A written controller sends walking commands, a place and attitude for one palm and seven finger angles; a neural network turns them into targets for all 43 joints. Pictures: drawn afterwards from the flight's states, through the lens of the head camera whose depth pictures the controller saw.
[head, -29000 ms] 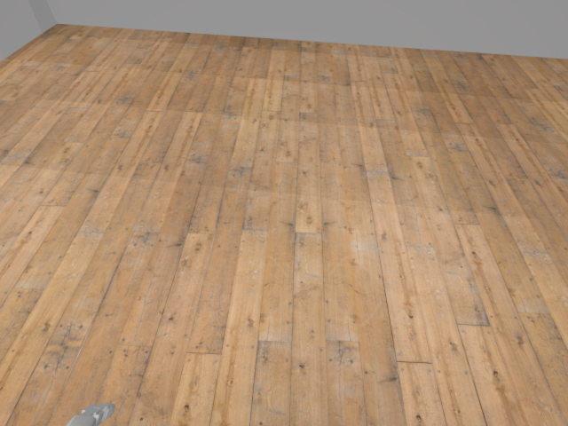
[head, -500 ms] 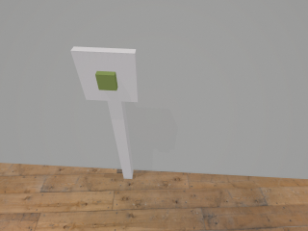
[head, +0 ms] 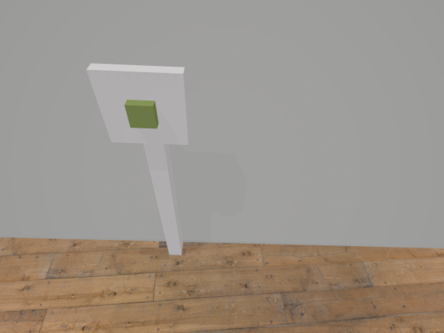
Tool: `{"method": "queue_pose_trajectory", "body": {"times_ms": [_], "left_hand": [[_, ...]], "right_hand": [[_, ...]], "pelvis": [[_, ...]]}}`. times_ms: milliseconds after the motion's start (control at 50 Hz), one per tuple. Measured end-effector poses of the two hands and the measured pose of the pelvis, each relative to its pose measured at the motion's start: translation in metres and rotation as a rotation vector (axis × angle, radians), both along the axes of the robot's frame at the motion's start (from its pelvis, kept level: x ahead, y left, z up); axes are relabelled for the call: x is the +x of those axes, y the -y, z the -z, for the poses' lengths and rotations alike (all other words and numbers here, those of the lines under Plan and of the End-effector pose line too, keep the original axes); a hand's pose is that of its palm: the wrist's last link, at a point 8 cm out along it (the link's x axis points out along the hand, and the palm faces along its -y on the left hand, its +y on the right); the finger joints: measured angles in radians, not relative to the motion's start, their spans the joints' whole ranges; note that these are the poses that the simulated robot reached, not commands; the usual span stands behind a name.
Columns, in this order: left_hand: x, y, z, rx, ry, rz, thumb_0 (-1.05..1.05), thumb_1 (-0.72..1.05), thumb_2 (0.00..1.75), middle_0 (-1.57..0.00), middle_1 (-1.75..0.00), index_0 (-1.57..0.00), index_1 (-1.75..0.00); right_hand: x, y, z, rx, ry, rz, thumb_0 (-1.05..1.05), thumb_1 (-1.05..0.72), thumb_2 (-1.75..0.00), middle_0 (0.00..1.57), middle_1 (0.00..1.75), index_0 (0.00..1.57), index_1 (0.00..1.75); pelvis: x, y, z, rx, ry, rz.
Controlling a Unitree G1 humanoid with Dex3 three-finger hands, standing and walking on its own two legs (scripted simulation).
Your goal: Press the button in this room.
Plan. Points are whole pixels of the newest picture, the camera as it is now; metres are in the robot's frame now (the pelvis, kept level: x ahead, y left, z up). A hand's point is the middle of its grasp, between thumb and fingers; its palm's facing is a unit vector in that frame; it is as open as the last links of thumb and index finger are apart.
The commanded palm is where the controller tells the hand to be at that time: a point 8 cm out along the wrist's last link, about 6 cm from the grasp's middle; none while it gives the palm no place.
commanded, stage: look again from close up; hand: left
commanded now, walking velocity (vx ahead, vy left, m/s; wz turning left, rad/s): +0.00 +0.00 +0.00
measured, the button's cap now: (142, 113) +0.57 +0.23 +0.08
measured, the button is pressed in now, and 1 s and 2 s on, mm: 0 0 0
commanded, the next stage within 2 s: shuffle to correct the standing spot in 0.04 s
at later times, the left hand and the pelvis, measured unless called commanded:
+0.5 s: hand out of the picture +0.02 +0.19 -0.19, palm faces +0.01 -0.99 -0.15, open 7.4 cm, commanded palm none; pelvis +0.05 +0.02 -0.01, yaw -1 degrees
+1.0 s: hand out of the picture +0.14 +0.20 -0.18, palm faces +0.04 -0.97 -0.24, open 7.3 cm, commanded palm none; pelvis +0.10 +0.01 -0.01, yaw -1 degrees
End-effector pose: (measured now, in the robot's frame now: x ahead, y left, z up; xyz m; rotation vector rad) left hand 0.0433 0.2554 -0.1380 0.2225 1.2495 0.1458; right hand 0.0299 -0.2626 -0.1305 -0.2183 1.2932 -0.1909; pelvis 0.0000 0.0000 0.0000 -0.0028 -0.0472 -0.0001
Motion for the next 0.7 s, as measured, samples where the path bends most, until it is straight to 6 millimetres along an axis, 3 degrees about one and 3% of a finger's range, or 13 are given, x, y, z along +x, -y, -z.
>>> {"method": "queue_pose_trajectory", "body": {"times_ms": [260, 520, 640, 700], "left_hand": [[0.002, -0.013, -0.003, 0.028, -0.021, -0.014, 0.01, 0.91, 0.9, -0.2, -0.3, -0.2, -0.3], [-0.029, 0.018, 0.023, -0.1, -0.219, -0.068, 0.01, 0.91, 0.9, -0.2, -0.3, -0.2, -0.3], [-0.001, 0.029, 0.025, -0.104, -0.225, -0.062, 0.01, 0.91, 0.9, -0.2, -0.3, -0.2, -0.3], [0.016, 0.031, 0.026, -0.097, -0.178, -0.087, 0.01, 0.91, 0.9, -0.2, -0.3, -0.2, -0.3]], "right_hand": [[0.019, -0.005, 0.0, 0.001, 0.011, -0.014, 0.01, -0.91, -0.9, 0.2, 0.3, 0.2, 0.3], [-0.003, -0.057, 0.018, 0.076, -0.126, 0.068, 0.01, -0.91, -0.9, 0.2, 0.3, 0.2, 0.3], [-0.011, -0.073, 0.028, 0.109, -0.19, 0.133, 0.01, -0.91, -0.9, 0.2, 0.3, 0.2, 0.3], [-0.003, -0.077, 0.029, 0.114, -0.228, 0.125, 0.01, -0.91, -0.9, 0.2, 0.3, 0.2, 0.3]], "pelvis": [[0.011, -0.005, 0.0, 0.0, -0.007, 0.004], [0.059, -0.019, 0.01, -0.008, -0.018, 0.03], [0.086, -0.017, 0.016, -0.015, -0.013, 0.046], [0.094, -0.017, 0.017, -0.027, -0.017, 0.014]]}}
